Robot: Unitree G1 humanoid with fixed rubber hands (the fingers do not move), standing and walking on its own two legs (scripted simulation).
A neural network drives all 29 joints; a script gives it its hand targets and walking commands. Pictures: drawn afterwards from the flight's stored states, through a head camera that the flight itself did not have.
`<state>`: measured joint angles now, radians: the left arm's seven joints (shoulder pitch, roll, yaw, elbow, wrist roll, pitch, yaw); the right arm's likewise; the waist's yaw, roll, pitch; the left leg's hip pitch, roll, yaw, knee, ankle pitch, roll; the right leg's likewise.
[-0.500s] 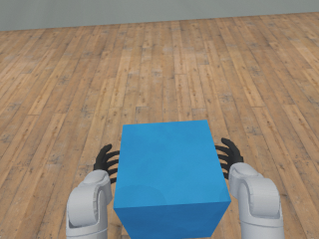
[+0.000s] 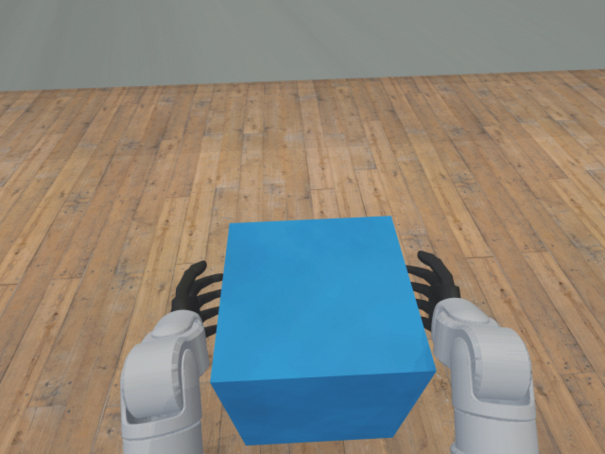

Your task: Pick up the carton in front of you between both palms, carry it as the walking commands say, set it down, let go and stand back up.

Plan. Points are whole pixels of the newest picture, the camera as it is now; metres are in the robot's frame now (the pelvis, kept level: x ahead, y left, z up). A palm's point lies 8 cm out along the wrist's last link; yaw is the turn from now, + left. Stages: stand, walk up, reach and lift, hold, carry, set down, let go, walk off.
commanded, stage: carry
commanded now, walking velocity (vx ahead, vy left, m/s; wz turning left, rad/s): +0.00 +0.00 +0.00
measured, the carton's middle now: (315, 335) +0.29 +0.00 +0.01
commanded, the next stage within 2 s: hold in 1.86 s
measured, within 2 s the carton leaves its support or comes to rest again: neither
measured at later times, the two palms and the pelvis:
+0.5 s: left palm (217, 325) +0.28 +0.13 +0.05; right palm (454, 322) +0.28 -0.17 +0.05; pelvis +0.02 -0.02 -0.01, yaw -1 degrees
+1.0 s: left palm (220, 342) +0.27 +0.12 +0.04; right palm (456, 338) +0.26 -0.18 +0.04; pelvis -0.03 -0.02 +0.00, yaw -1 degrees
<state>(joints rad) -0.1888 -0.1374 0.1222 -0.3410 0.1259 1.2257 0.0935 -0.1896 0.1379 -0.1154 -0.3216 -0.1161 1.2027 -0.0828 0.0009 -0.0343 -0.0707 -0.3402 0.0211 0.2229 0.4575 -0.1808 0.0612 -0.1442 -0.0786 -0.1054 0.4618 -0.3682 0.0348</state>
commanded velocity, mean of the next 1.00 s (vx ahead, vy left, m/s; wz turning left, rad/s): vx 0.00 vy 0.00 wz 0.00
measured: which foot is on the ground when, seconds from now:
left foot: down 0.00-1.00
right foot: down 0.00-1.00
